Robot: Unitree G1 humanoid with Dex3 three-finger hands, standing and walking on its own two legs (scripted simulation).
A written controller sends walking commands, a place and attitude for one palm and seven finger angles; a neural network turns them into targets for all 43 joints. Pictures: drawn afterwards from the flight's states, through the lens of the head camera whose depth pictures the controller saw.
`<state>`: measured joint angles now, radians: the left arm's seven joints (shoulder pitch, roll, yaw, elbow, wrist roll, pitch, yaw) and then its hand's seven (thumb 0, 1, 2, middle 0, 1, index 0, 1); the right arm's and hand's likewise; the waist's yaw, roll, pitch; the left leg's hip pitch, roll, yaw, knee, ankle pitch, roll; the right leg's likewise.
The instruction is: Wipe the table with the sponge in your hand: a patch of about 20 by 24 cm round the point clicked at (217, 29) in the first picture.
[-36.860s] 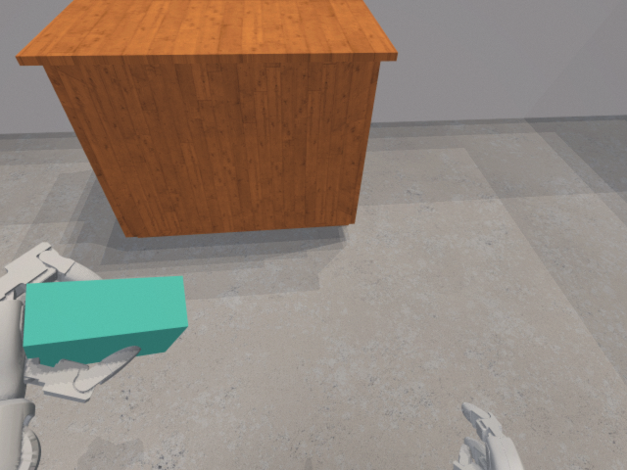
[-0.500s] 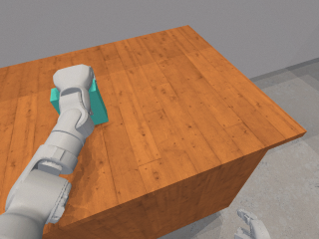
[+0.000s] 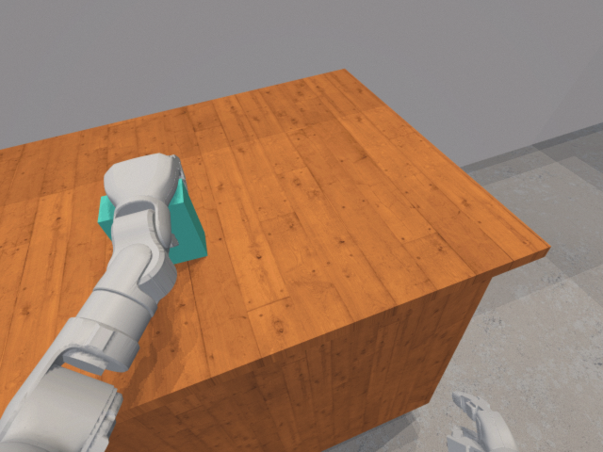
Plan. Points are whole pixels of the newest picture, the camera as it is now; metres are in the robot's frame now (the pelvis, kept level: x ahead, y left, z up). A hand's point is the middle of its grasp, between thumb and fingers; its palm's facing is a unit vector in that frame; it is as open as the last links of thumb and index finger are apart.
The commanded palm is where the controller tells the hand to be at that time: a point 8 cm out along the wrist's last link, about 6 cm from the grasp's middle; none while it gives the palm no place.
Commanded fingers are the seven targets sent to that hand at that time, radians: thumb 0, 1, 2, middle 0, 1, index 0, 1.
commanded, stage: wipe back along the middle lane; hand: left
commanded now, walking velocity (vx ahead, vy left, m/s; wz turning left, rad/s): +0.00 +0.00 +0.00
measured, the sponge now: (162, 236) +0.38 +0.25 +0.09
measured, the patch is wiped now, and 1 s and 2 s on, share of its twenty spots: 0.35 0.50 0.55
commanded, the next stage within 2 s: slide across to the third lane in 1.08 s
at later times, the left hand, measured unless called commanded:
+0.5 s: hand (164, 230) +0.35 +0.22 +0.14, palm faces +0.10 -0.03 -0.99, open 9.5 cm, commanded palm +0.30 +0.20 +0.17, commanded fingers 0.00 0.10 1.30 -1.20 -1.60 -1.20 -1.60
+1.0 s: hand (169, 256) +0.31 +0.20 +0.14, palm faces +0.20 -0.14 -0.97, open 9.4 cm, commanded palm +0.26 +0.19 +0.17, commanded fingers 0.00 0.10 1.30 -1.20 -1.60 -1.20 -1.60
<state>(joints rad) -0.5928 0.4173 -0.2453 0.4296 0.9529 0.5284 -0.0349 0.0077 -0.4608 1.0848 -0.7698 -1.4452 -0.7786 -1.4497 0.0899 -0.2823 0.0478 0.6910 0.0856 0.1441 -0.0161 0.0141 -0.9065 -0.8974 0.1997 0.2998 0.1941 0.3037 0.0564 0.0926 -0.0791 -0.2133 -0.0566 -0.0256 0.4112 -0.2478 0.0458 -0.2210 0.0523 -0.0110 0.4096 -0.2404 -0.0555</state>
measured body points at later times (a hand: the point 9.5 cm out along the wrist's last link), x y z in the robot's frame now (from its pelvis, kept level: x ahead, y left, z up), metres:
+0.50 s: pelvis +0.00 -0.01 +0.00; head -0.02 -0.05 +0.45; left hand +0.34 +0.22 +0.19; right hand +0.22 -0.23 -0.10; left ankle -0.03 +0.09 -0.74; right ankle -0.02 -0.09 -0.74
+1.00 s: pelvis +0.00 +0.00 +0.00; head -0.04 -0.05 +0.44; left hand +0.29 +0.20 +0.19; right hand +0.25 -0.20 -0.07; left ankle -0.03 +0.09 -0.74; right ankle -0.02 -0.09 -0.74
